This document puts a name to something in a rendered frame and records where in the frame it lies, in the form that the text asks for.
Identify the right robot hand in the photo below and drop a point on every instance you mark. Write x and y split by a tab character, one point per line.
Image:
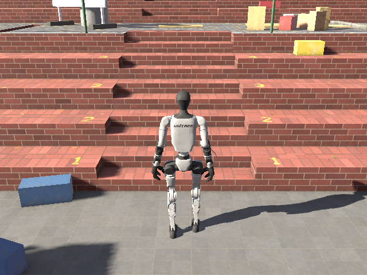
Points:
210	173

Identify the robot left forearm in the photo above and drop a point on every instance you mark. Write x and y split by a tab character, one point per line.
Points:
158	155

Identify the right robot upper arm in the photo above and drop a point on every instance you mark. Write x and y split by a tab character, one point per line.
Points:
203	131

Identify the robot right forearm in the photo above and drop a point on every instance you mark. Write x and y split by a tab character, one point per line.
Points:
208	156

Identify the left robot hand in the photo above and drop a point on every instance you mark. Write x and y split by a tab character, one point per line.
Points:
155	172

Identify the robot right foot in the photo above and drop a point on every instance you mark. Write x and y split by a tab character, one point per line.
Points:
195	228

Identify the left robot upper arm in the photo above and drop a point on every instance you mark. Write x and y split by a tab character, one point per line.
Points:
163	131

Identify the right robot thigh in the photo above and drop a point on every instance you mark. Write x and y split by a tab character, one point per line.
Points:
197	168

